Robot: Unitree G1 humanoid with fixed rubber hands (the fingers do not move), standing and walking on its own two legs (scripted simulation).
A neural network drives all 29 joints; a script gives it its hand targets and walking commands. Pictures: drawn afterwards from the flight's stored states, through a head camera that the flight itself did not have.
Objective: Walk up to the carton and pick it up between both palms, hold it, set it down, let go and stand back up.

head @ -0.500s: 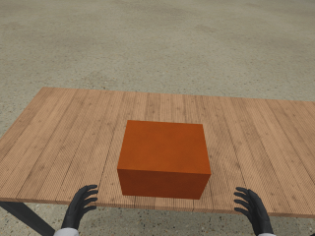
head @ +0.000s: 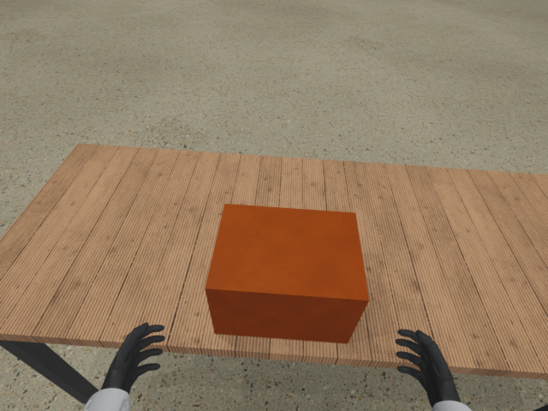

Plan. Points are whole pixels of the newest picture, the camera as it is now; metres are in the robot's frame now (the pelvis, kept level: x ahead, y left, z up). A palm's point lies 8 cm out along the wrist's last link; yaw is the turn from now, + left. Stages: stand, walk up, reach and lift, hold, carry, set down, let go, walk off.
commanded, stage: set down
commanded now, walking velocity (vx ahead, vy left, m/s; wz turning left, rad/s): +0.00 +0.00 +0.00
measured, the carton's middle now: (285, 272) +0.37 +0.00 -0.06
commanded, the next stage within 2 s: let go in 0.78 s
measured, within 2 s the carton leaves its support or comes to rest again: neither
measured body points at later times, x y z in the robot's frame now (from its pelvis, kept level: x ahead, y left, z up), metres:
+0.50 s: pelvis +0.01 +0.00 +0.00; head +0.00 +0.01 +0.45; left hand +0.17 +0.24 -0.07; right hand +0.18 -0.22 -0.07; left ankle -0.02 +0.12 -0.75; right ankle +0.00 -0.12 -0.75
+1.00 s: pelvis +0.00 +0.00 +0.00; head -0.02 +0.00 +0.45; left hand +0.17 +0.23 -0.08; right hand +0.19 -0.23 -0.07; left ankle -0.02 +0.12 -0.75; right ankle +0.00 -0.12 -0.75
